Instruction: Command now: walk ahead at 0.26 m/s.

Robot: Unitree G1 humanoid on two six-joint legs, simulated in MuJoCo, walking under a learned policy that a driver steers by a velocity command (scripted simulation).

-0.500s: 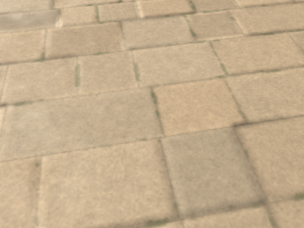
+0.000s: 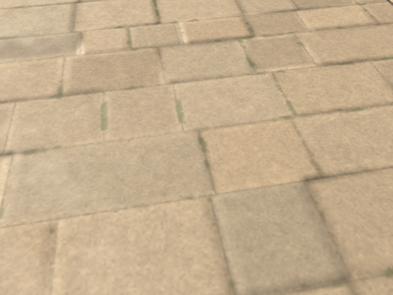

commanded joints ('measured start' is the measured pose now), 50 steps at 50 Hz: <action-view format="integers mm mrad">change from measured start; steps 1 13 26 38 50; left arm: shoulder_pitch -90 124 132 139 82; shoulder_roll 82 81 57 -48 -28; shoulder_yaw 14 24 -6 -9 -16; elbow -85 -31 31 79 74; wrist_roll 5 -10 -25 -15 -21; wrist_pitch -39 -103 -77 21 -32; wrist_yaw -16 3 28 37 41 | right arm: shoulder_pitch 39 -44 14 -64 17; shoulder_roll -163 -65 -41 -50 6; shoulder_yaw -44 -32 -16 1 5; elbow -13 -38 13 28 87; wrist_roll -7 -16 -4 2 7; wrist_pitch -22 -66 -55 -32 -19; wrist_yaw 1 39 -11 -21 -10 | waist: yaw -13 -3 -77 31 -21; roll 96 -53 -72 71 -35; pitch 152 115 10 -6 78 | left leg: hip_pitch -28 -517 -31 -160 -44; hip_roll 340 95 10 226 117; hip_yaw -415 -5 75 -156 -67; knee -320 615 23 -178 -91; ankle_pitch -402 -33 334 130 116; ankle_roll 179 7 38 131 0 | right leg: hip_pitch -241 253 170 75 5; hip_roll -64 -300 -195 -52 -143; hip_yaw -15 242 14 -19 94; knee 152 -409 -23 62 -295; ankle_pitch -53 471 956 -25 151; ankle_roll -2 -121 -38 62 22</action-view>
